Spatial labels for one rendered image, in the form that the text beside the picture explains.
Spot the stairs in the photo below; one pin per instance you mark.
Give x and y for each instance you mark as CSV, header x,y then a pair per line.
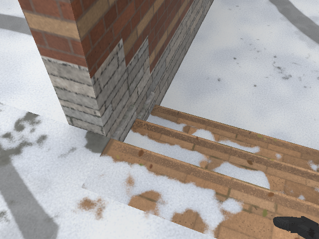
x,y
263,160

